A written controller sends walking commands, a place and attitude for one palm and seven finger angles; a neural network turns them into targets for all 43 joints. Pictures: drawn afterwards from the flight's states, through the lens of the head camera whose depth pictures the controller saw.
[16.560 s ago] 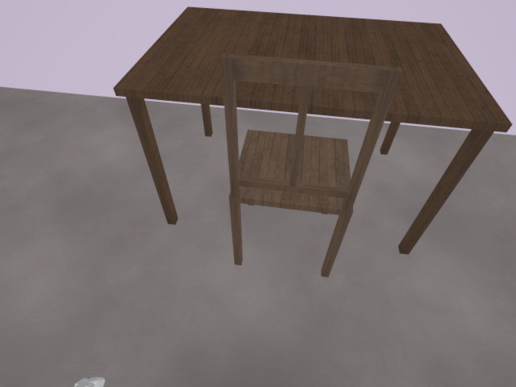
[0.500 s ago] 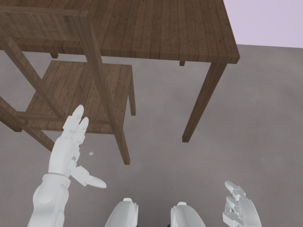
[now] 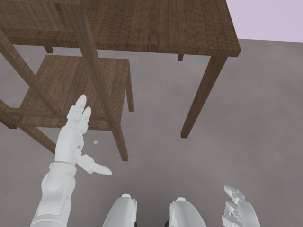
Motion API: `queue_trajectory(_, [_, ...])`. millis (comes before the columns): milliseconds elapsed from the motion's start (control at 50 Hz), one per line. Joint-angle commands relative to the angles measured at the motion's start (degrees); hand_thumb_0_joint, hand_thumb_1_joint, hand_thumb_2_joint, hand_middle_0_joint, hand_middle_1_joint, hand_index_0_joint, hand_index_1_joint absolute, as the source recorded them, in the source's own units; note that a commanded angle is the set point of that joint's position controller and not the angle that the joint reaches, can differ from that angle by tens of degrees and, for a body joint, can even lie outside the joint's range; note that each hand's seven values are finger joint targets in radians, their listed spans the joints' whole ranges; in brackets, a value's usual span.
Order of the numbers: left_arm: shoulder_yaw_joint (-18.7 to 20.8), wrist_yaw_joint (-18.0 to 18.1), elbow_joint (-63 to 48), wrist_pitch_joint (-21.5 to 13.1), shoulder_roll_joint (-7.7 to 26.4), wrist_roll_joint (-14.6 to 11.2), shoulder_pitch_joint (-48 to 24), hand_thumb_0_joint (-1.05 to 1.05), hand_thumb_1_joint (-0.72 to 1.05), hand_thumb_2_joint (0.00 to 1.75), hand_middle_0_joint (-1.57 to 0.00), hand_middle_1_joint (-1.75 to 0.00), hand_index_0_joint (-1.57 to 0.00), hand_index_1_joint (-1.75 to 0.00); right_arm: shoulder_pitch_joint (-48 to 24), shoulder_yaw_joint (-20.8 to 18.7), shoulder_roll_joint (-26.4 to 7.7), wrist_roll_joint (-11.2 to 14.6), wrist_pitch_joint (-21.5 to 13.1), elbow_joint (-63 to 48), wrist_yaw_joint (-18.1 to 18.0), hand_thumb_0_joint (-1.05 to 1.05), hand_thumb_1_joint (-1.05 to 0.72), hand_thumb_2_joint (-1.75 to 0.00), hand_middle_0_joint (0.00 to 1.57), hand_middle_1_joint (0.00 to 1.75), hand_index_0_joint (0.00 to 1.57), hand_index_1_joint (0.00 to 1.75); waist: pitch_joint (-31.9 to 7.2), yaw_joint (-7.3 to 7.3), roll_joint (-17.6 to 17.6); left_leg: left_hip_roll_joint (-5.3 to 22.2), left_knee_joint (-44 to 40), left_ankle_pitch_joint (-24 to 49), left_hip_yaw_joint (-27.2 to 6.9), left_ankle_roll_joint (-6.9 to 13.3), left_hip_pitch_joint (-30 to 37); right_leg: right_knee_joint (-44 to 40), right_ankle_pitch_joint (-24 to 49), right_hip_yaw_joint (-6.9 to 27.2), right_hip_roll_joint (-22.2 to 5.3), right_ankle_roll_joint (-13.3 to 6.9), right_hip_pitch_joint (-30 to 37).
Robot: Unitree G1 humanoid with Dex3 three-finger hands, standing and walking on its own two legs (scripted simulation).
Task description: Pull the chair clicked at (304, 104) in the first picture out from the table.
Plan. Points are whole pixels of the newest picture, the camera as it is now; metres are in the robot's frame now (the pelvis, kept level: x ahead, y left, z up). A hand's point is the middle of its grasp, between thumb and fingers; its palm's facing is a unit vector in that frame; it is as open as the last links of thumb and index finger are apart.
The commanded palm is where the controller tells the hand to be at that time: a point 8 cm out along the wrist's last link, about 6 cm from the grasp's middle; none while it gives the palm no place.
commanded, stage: aim the fingers beside a spindle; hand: left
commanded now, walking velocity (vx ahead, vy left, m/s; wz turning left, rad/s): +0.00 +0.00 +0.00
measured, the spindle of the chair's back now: (32, 80) +0.48 +0.35 +0.06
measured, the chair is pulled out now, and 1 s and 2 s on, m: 0.00 0.00 0.00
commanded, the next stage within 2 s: none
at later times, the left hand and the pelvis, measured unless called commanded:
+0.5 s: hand (99, 144) +0.31 +0.14 +0.03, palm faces -0.08 -1.00 -0.02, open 16.9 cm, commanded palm +0.30 +0.20 +0.03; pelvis +0.00 +0.00 +0.00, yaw +0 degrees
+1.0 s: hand (98, 144) +0.31 +0.15 +0.02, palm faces -0.05 -1.00 -0.03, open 16.9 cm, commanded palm +0.30 +0.21 +0.03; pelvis +0.00 +0.00 +0.00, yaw +0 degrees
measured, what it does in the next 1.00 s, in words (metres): stands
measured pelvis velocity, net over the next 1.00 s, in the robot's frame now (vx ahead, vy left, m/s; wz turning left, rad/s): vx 0.00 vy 0.00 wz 0.00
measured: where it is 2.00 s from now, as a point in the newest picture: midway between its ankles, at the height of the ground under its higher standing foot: outside the picture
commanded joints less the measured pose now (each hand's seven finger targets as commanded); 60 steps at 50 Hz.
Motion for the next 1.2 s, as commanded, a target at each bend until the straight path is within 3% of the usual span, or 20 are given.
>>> queue_trajectory(0, [-0.2, 0.3, -11.3, -3.8, 4.3, -0.3, -9.3, 0.00, -0.50, 0.30, -0.06, -0.08, -0.06, -0.08, 0.1, -3.5, -8.0, 0.3, -1.9, -7.6, -0.4, 0.00, -0.90, -0.90, 0.20, 0.30, 0.20, 0.30, -19.0, -0.86, 1.2, -0.1, -9.6, 15.9, -2.6, -0.2, 14.1, -9.4, 14.4, 2.9, 0.6, 0.0, 9.8])
queue_trajectory(60, [0.8, 0.6, -12.8, -3.8, 5.0, -0.6, -7.0, 0.00, -0.50, 0.30, -0.06, -0.08, -0.06, -0.08, 0.2, -3.7, -8.0, 0.3, -1.7, -8.2, -0.4, 0.00, -0.90, -0.90, 0.20, 0.30, 0.20, 0.30, -21.4, -0.03, 0.5, -0.1, -9.8, 17.1, -2.6, -0.2, 14.9, -9.3, 15.6, 2.9, 0.6, 0.0, 11.5])
queue_trajectory(120, [4.0, 1.7, -12.9, -4.0, 8.1, -0.5, -6.5, 0.00, -0.50, 0.30, -0.06, -0.08, -0.06, -0.08, 0.1, -3.7, -8.0, 0.3, -1.3, -8.1, -0.5, 0.00, -0.90, -0.90, 0.20, 0.30, 0.20, 0.30, -20.4, 0.44, -0.5, -0.2, -9.9, 16.5, -2.6, -0.2, 13.5, -9.3, 15.0, 3.0, 0.8, -0.1, 12.0])
queue_trajectory(140, [2.5, 1.8, -13.2, -4.2, 6.4, -0.4, -7.7, 0.00, -0.50, 0.30, -0.06, -0.08, -0.06, -0.08, -0.5, -3.5, -7.6, 0.2, -1.2, -8.2, -0.4, 0.00, -0.90, -0.90, 0.20, 0.30, 0.20, 0.30, -20.1, 0.22, 0.6, -0.4, -9.8, 15.6, -2.2, -0.1, 13.2, -9.5, 14.4, 3.3, 0.7, 0.1, 11.8])
queue_trajectory(160, [3.9, 2.3, -13.0, -4.5, 7.7, -0.3, -8.3, 0.00, -0.50, 0.30, -0.06, -0.08, -0.06, -0.08, -0.2, -3.6, -7.7, 0.2, -1.0, -7.8, -0.5, 0.00, -0.90, -0.90, 0.20, 0.30, 0.20, 0.30, -19.7, 0.01, -0.6, -0.2, -9.9, 15.2, -2.4, -0.2, 13.0, -9.5, 14.0, 3.2, 0.7, 0.1, 11.5])
queue_trajectory(300, [0.9, 0.9, -9.7, -4.7, 5.3, -0.3, -12.1, 0.00, -0.50, 0.30, -0.06, -0.08, -0.06, -0.08, -0.5, -3.2, -7.9, 0.4, -1.1, -7.1, -0.9, 0.00, -0.90, -0.90, 0.20, 0.30, 0.20, 0.30, -17.0, -1.48, 0.2, -0.3, -9.6, 11.2, -2.6, 0.0, 11.7, -10.5, 10.1, 3.5, 0.8, 0.2, 9.3])
queue_trajectory(380, [-1.1, -0.4, -12.5, -4.3, 4.1, -0.8, -10.5, 0.00, -0.50, 0.30, -0.06, -0.08, -0.06, -0.08, -0.3, -3.5, -8.0, 0.6, -1.6, -7.7, -1.0, 0.00, -0.90, -0.90, 0.20, 0.30, 0.20, 0.30, -21.3, -0.68, 2.8, -0.2, -10.0, 14.9, -3.0, -0.2, 15.8, -9.9, 13.0, 3.1, 0.6, -0.1, 9.9])
queue_trajectory(440, [0.0, 0.3, -12.8, -3.5, 5.1, -0.8, -8.1, 0.00, -0.50, 0.30, -0.06, -0.08, -0.06, -0.08, 0.0, -3.4, -8.0, 0.4, -1.3, -7.9, -0.7, 0.00, -0.90, -0.90, 0.20, 0.30, 0.20, 0.30, -21.8, -0.34, 1.2, -0.1, -10.1, 17.5, -3.2, -0.2, 15.9, -9.4, 15.5, 2.7, 0.6, -0.1, 11.2])
queue_trajectory(500, [2.2, 2.0, -11.1, -3.3, 6.4, -0.3, -8.5, 0.00, -0.50, 0.30, -0.06, -0.08, -0.06, -0.08, -0.4, -3.4, -7.8, 0.3, -0.8, -7.8, -0.6, 0.00, -0.90, -0.90, 0.20, 0.30, 0.20, 0.30, -18.8, -0.31, -1.3, -0.3, -9.8, 14.4, -2.5, -0.1, 12.4, -10.0, 13.4, 3.2, 0.7, 0.3, 11.4])
queue_trajectory(520, [4.3, 2.7, -10.0, -3.5, 8.3, 0.0, -8.9, 0.00, -0.50, 0.30, -0.06, -0.08, -0.06, -0.08, -0.3, -3.4, -7.8, 0.2, -0.6, -7.5, -0.7, 0.00, -0.90, -0.90, 0.20, 0.30, 0.20, 0.30, -17.8, -0.03, -0.8, -0.3, -9.8, 13.8, -2.6, -0.1, 11.2, -9.8, 12.5, 3.2, 0.8, 0.0, 11.0])
queue_trajectory(580, [4.7, 3.4, -10.2, -4.7, 7.8, 0.2, -9.9, 0.00, -0.50, 0.30, -0.06, -0.08, -0.06, -0.08, -0.8, -3.3, -7.4, 0.2, -0.4, -7.9, -0.6, 0.00, -0.90, -0.90, 0.20, 0.30, 0.20, 0.30, -18.1, 0.21, -0.6, -0.5, -9.6, 12.6, -2.0, -0.1, 10.9, -10.1, 11.6, 3.8, 0.8, 0.1, 11.6])
queue_trajectory(660, [2.2, 1.7, -13.6, -5.6, 6.3, -0.5, -7.9, 0.00, -0.50, 0.30, -0.06, -0.08, -0.06, -0.08, -0.8, -3.3, -7.4, 0.2, -0.7, -8.3, -0.5, 0.00, -0.90, -0.90, 0.20, 0.30, 0.20, 0.30, -21.4, 0.29, 2.5, -0.3, -10.1, 16.3, -2.1, -0.3, 14.6, -9.7, 15.2, 3.5, 0.7, -0.1, 12.6])
queue_trajectory(720, [-1.1, -0.2, -12.3, -4.8, 4.2, -0.9, -7.8, 0.00, -0.50, 0.30, -0.06, -0.08, -0.06, -0.08, -0.3, -3.4, -7.8, 0.6, -1.0, -8.0, -0.7, 0.00, -0.90, -0.90, 0.20, 0.30, 0.20, 0.30, -19.6, -1.55, 0.4, -0.1, -9.9, 15.7, -2.7, 0.1, 14.4, -10.4, 14.9, 3.3, 0.9, 0.1, 11.5])
queue_trajectory(760, [-1.7, -0.8, -11.1, -4.0, 3.7, -1.0, -8.0, 0.00, -0.50, 0.30, -0.06, -0.08, -0.06, -0.08, -0.2, -3.4, -7.9, 0.7, -1.0, -7.4, -0.8, 0.00, -0.90, -0.90, 0.20, 0.30, 0.20, 0.30, -18.0, -1.71, 0.1, -0.1, -9.8, 13.9, -2.7, 0.0, 13.3, -10.8, 13.4, 3.3, 0.8, 0.2, 10.6])
queue_trajectory(820, [0.9, -0.2, -8.8, -3.4, 5.5, -1.1, -8.5, 0.00, -0.50, 0.30, -0.06, -0.08, -0.06, -0.08, -0.1, -3.5, -8.3, 0.6, -1.0, -7.2, -1.1, 0.00, -0.90, -0.90, 0.20, 0.30, 0.20, 0.30, -16.3, -1.26, -1.7, -0.2, -9.7, 12.1, -2.9, 0.0, 11.3, -10.6, 11.1, 3.1, 0.8, 0.1, 9.6])
queue_trajectory(900, [3.7, 1.8, -11.4, -4.7, 7.7, -0.6, -12.0, 0.00, -0.50, 0.30, -0.06, -0.08, -0.06, -0.08, -0.8, -3.4, -7.8, 0.2, -0.9, -7.5, -1.1, 0.00, -0.90, -0.90, 0.20, 0.30, 0.20, 0.30, -19.4, -0.07, 0.8, -0.5, -9.3, 13.0, -2.4, -0.1, 11.9, -9.7, 11.6, 3.6, 0.6, 0.1, 10.5])
queue_trajectory(920, [6.0, 2.5, -12.8, -5.3, 10.1, -0.4, -11.8, 0.00, -0.50, 0.30, -0.06, -0.08, -0.06, -0.08, -0.6, -3.5, -7.8, 0.1, -0.9, -7.4, -1.2, 0.00, -0.90, -0.90, 0.20, 0.30, 0.20, 0.30, -20.7, 0.57, 1.3, -0.3, -9.3, 14.6, -2.6, -0.2, 12.7, -9.1, 12.8, 3.5, 0.8, -0.2, 11.1])
queue_trajectory(980, [4.0, 2.7, -15.2, -6.0, 8.2, -0.3, -9.8, 0.00, -0.50, 0.30, -0.06, -0.08, -0.06, -0.08, -0.7, -3.3, -7.3, 0.0, -1.0, -7.9, -0.8, 0.00, -0.90, -0.90, 0.20, 0.30, 0.20, 0.30, -23.5, 0.85, 3.3, -0.3, -9.8, 18.3, -2.4, -0.4, 16.2, -8.9, 16.2, 3.4, 0.7, -0.1, 12.3])
queue_trajectory(1100, [-1.3, 0.3, -6.9, -2.5, 3.3, -0.4, -8.9, 0.00, -0.50, 0.30, -0.06, -0.08, -0.06, -0.08, 0.1, -3.2, -8.1, 0.6, -0.5, -7.0, -0.7, 0.00, -0.90, -0.90, 0.20, 0.30, 0.20, 0.30, -16.6, -2.00, -1.1, -0.1, -10.1, 12.9, -3.0, -0.1, 12.2, -10.8, 12.2, 2.8, 0.9, 0.3, 9.7])
queue_trajectory(1180, [-0.3, -0.2, -7.1, -1.9, 3.9, -1.0, -8.9, 0.00, -0.50, 0.30, -0.06, -0.08, -0.06, -0.08, -0.1, -3.5, -8.3, 0.8, -0.4, -7.7, -0.9, 0.00, -0.90, -0.90, 0.20, 0.30, 0.20, 0.30, -18.3, -1.11, -1.9, -0.3, -9.8, 13.2, -2.8, -0.1, 12.2, -10.5, 12.5, 2.9, 0.6, 0.3, 10.4])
